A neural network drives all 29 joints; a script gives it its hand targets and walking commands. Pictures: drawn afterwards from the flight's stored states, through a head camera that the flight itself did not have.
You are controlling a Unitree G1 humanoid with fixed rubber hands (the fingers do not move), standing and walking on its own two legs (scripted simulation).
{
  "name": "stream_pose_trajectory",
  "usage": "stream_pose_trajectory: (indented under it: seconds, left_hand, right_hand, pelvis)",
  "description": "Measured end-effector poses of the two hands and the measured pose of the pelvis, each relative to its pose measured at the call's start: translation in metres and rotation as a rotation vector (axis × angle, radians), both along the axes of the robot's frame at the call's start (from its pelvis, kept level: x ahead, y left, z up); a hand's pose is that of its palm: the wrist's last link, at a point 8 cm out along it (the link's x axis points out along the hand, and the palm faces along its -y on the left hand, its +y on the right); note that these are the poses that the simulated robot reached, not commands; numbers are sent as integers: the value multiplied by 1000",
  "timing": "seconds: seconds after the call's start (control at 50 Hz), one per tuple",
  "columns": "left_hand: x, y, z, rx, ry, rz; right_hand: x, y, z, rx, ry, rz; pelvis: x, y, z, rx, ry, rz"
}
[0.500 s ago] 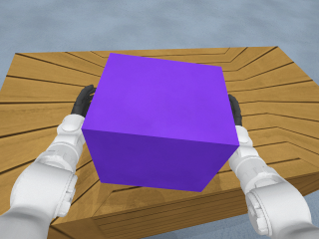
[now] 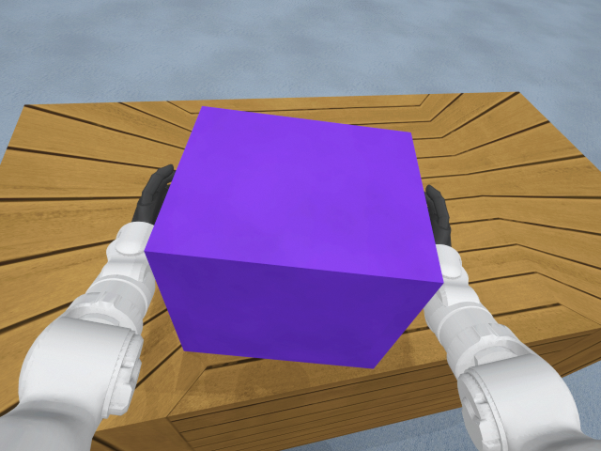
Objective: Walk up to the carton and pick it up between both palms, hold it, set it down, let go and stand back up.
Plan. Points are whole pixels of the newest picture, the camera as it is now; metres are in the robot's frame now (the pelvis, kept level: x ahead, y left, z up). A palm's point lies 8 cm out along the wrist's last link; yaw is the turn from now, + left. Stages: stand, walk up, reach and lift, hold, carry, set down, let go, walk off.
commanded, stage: reach and lift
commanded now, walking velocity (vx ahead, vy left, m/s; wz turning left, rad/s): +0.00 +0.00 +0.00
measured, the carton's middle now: (293, 245) +0.42 -0.01 +0.03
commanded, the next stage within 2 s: none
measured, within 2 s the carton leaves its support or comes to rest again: leaves its support in 1.16 s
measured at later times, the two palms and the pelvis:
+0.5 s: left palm (152, 218) +0.44 +0.19 +0.06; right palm (433, 242) +0.39 -0.20 +0.07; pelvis +0.00 +0.01 +0.00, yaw +0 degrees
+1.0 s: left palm (149, 220) +0.43 +0.19 +0.07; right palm (436, 242) +0.38 -0.20 +0.08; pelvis +0.01 +0.00 +0.02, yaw +0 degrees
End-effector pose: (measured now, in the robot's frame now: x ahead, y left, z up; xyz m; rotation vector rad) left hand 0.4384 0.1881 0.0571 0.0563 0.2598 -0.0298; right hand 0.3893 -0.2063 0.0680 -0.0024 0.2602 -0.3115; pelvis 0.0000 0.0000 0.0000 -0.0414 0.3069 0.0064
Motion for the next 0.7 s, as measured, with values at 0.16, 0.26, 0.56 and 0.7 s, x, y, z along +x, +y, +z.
stream_pose_trajectory:
  seconds: [0.16, 0.26, 0.56, 0.7]
  left_hand:
    - [0, -1, 0, 3, -2, -9]
    - [1, -2, 1, 1, -7, -14]
    - [2, -3, 3, 6, -18, -39]
    - [-1, -2, 5, 19, -34, -46]
  right_hand:
    - [-1, 0, 0, 1, 0, -7]
    - [-1, 0, 0, -2, 0, -8]
    - [-2, 2, 3, -34, -6, 18]
    - [-4, 4, 8, -74, -29, 52]
  pelvis:
    - [0, 3, 0, -1, 2, -2]
    - [0, 4, 0, -2, 2, -2]
    - [2, 6, 5, 1, -12, -4]
    - [4, 4, 12, 6, -44, -6]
